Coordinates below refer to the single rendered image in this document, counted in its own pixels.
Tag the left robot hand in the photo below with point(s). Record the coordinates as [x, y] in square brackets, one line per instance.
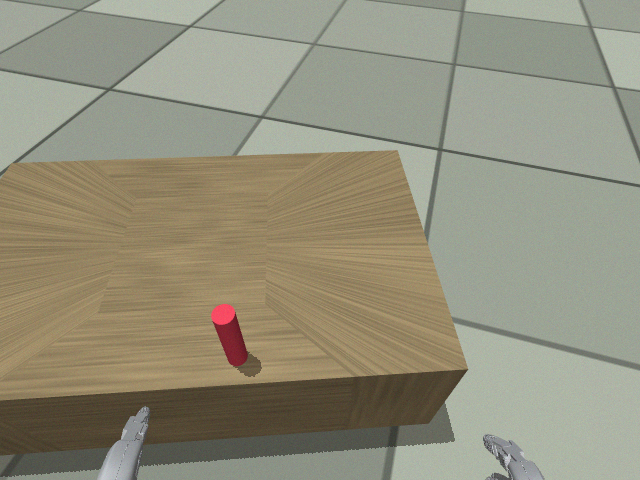
[123, 459]

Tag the right robot hand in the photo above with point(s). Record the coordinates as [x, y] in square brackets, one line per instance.
[512, 459]

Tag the can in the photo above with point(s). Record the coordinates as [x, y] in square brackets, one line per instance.
[226, 324]

